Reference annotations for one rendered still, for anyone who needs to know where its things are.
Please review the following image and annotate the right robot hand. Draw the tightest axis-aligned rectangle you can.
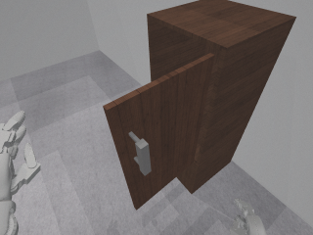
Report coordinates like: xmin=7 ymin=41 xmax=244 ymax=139
xmin=230 ymin=198 xmax=267 ymax=235

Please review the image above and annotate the robot left forearm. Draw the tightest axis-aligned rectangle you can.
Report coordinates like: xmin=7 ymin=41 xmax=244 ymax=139
xmin=0 ymin=199 xmax=19 ymax=235

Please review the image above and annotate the left robot hand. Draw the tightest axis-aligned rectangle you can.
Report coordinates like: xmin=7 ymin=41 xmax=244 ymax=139
xmin=0 ymin=111 xmax=41 ymax=200

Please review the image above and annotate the handle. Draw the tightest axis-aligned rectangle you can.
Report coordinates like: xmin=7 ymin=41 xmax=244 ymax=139
xmin=128 ymin=131 xmax=152 ymax=176

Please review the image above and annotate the cupboard door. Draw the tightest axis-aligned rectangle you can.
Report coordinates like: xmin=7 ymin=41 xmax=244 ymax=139
xmin=103 ymin=53 xmax=215 ymax=210

